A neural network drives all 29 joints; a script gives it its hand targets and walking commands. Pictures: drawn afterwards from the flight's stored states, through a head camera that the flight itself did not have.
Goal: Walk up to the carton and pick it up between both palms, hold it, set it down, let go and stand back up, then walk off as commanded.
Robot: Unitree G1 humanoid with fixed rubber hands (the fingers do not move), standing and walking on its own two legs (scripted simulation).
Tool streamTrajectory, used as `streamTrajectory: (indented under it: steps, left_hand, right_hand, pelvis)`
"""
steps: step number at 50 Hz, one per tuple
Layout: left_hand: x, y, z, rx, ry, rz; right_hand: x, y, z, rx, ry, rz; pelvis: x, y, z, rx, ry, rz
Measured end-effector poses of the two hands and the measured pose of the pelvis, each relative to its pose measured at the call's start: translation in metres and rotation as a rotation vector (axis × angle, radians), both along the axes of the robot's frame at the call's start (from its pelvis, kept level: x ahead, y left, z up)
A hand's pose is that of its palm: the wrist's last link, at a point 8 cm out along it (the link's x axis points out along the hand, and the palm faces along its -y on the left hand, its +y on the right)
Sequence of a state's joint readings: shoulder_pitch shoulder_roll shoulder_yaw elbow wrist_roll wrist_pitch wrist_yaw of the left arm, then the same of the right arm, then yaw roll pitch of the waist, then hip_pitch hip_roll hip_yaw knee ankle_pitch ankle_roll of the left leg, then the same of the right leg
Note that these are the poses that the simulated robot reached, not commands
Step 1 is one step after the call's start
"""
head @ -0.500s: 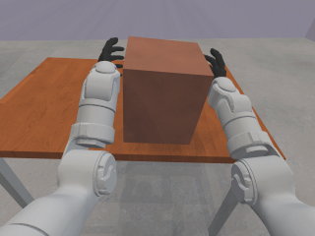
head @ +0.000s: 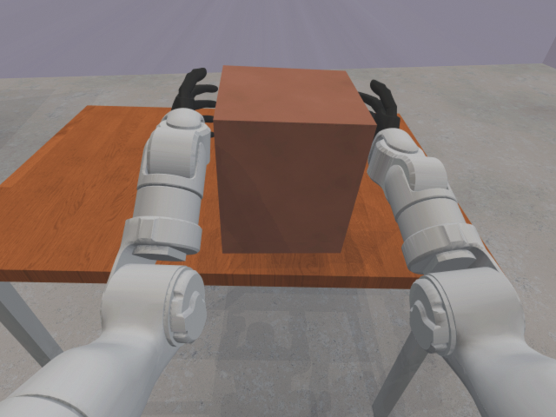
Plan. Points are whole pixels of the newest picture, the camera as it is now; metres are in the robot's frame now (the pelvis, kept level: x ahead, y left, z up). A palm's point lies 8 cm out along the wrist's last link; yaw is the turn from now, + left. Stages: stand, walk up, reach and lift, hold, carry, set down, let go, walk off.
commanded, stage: hold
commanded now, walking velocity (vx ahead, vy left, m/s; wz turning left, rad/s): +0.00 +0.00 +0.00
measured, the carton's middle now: (283, 162) +0.40 +0.00 +0.22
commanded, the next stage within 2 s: none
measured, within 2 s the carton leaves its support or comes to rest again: neither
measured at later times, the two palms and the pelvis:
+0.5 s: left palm (177, 109) +0.38 +0.13 +0.30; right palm (385, 121) +0.38 -0.13 +0.29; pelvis +0.00 +0.00 +0.00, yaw +0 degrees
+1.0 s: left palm (177, 110) +0.38 +0.14 +0.30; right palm (385, 117) +0.38 -0.13 +0.29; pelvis +0.00 +0.00 +0.00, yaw +0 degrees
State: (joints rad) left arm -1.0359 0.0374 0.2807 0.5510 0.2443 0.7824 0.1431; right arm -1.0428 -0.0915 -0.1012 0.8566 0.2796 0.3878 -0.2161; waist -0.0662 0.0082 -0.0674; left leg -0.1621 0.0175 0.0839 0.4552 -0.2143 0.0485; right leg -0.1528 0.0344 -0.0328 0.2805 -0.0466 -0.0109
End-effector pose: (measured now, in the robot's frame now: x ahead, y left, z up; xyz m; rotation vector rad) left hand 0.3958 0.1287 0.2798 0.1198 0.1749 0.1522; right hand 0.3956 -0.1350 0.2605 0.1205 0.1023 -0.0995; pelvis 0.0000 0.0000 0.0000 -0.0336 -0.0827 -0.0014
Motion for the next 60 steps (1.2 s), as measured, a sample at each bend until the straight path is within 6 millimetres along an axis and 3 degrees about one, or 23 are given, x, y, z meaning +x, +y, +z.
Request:
streamTrajectory:
  steps: [23, 60]
  left_hand:
    - [-0.013, 0.005, 0.025, -0.043, -0.035, 0.007]
    - [-0.010, 0.007, 0.022, -0.083, -0.005, 0.002]
  right_hand:
    - [-0.012, 0.004, 0.028, -0.017, -0.028, 0.006]
    - [-0.010, 0.006, 0.035, -0.036, 0.008, -0.001]
  pelvis:
    - [0.000, 0.000, 0.000, 0.000, 0.000, 0.000]
    - [0.001, 0.000, 0.000, -0.001, 0.002, 0.000]
